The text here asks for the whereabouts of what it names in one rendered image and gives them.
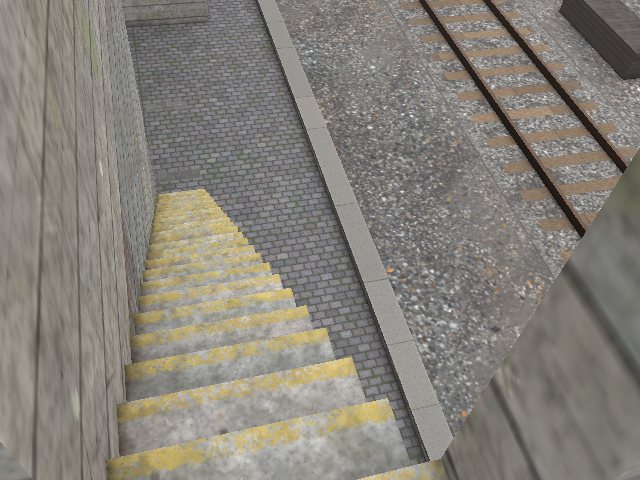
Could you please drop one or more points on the stairs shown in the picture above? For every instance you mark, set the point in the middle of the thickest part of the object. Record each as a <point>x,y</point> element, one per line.
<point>229,380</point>

